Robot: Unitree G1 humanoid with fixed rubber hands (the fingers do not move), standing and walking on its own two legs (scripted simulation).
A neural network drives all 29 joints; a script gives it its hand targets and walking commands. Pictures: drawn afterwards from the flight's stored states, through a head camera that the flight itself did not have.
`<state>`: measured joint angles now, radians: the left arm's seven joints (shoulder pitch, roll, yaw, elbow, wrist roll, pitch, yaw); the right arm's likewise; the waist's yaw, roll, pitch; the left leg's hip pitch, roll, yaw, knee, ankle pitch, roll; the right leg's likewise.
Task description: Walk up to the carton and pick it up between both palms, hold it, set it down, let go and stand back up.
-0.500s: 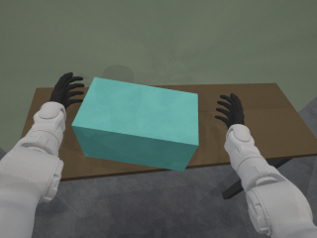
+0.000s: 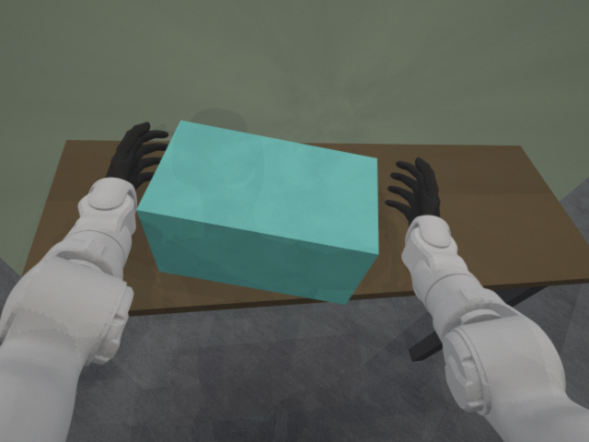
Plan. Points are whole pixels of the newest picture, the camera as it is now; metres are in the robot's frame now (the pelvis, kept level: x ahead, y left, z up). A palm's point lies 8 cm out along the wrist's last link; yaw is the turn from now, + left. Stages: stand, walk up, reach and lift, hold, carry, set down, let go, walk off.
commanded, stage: reach and lift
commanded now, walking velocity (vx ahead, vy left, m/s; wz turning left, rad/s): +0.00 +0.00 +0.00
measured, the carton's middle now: (266, 215) +0.44 +0.00 +0.03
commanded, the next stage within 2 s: none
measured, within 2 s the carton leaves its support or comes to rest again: neither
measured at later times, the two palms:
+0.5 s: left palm (130, 180) +0.48 +0.18 +0.07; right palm (402, 215) +0.41 -0.19 +0.07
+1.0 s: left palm (133, 179) +0.48 +0.18 +0.07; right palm (402, 215) +0.41 -0.19 +0.07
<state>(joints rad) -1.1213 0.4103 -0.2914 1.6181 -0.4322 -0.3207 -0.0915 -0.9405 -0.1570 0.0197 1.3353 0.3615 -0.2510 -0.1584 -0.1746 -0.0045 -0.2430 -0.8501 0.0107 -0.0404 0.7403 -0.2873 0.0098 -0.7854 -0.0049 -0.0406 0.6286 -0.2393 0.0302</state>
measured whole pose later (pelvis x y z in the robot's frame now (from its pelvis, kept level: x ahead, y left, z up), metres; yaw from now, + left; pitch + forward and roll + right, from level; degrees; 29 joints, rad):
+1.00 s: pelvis +0.00 +0.00 +0.01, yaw +1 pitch +22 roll -3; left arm -1.13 0.37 -0.19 1.61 -0.25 -0.33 -0.09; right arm -0.94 -0.07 -0.21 1.35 0.14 -0.27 -0.19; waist -0.17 -0.02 -0.22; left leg -0.81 0.00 -0.06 0.69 -0.26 0.01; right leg -0.73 -0.01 -0.06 0.56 -0.21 0.03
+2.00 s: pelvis +0.04 +0.00 +0.04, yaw +1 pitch +12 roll -2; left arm -0.89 0.27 0.23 1.41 0.09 -0.43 -0.11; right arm -0.68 0.02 -0.49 1.17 -0.24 -0.53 -0.18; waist -0.09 -0.03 -0.06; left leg -0.41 0.00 -0.03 0.39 -0.19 0.01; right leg -0.33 -0.01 -0.04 0.24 -0.12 0.03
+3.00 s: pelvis +0.03 +0.00 +0.04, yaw +0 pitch +1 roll -1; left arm -0.57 0.16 0.14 0.77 -0.02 0.03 -0.01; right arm -0.53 -0.14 -0.06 0.76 0.15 -0.07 -0.17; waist -0.06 -0.01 -0.06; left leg -0.16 -0.01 -0.01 0.33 -0.19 0.02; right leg -0.11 -0.02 -0.02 0.22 -0.14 0.03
